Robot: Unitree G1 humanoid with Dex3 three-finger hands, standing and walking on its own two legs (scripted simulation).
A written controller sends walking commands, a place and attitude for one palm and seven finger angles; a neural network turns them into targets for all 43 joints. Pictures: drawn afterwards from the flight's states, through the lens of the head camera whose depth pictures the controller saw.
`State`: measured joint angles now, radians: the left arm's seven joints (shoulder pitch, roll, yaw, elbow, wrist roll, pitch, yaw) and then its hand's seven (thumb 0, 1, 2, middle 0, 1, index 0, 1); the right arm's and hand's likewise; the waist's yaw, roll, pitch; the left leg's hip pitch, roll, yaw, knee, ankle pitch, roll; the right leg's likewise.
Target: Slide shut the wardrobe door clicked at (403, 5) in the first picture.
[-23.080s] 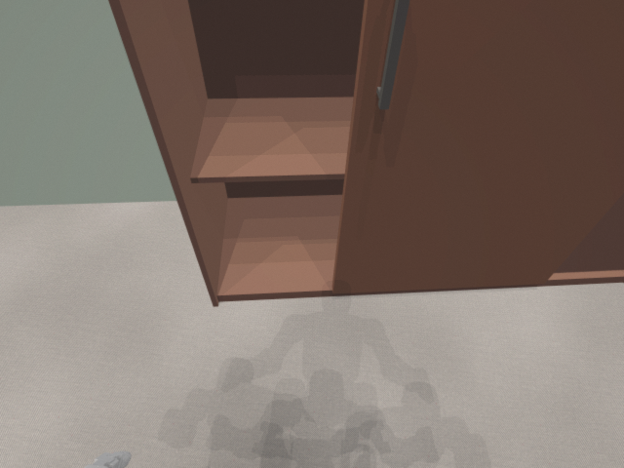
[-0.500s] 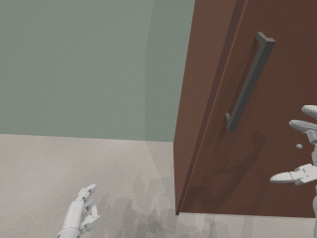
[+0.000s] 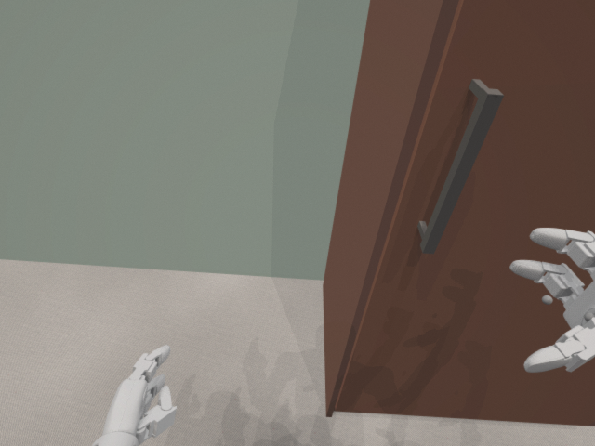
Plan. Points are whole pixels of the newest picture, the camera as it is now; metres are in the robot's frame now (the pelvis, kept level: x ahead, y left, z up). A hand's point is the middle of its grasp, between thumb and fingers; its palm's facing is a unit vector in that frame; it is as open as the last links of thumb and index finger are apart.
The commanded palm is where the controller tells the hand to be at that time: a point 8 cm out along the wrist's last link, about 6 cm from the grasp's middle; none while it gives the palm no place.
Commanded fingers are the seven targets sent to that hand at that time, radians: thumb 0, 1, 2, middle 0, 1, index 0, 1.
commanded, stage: draw the hand back to the body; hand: right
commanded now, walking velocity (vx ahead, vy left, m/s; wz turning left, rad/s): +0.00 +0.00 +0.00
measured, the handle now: (450, 175) +0.43 -0.22 +0.20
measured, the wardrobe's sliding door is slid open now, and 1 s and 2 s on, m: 0.00 0.00 0.00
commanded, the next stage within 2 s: step back with the hand held close in 1.16 s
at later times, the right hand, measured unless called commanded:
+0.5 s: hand (556, 310) +0.22 -0.28 +0.16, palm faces +0.47 +0.82 -0.33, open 11.7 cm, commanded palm +0.17 -0.31 +0.18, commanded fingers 0.00 -0.43 -0.67 0.22 0.58 0.22 0.58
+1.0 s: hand (557, 314) +0.22 -0.28 +0.16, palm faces +0.47 +0.81 -0.36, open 7.6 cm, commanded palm +0.17 -0.31 +0.18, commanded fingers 0.00 -0.90 -0.90 0.20 0.30 0.20 0.30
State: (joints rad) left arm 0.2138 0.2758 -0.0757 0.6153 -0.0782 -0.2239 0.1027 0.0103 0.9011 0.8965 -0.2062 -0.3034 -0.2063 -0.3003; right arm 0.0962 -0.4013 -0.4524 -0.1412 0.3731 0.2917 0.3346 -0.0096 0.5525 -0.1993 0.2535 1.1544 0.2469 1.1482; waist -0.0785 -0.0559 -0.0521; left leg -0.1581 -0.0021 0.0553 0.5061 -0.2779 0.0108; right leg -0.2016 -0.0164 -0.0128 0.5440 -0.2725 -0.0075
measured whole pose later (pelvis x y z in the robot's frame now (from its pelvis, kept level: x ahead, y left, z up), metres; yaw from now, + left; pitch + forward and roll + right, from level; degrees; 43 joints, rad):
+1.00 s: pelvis +0.02 -0.01 +0.01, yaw +1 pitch -5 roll +1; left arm 0.19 0.23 -0.02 0.65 0.02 -0.10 0.07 0.01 0.90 0.90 -0.21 -0.30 -0.21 -0.30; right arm 0.42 -0.34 -0.33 -0.38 0.07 -0.05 -0.10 0.02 -0.84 -0.87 0.21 0.33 0.21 0.33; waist -0.09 -0.05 0.01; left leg -0.06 0.01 0.03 0.39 -0.25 0.00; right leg -0.10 0.00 -0.04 0.43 -0.25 -0.02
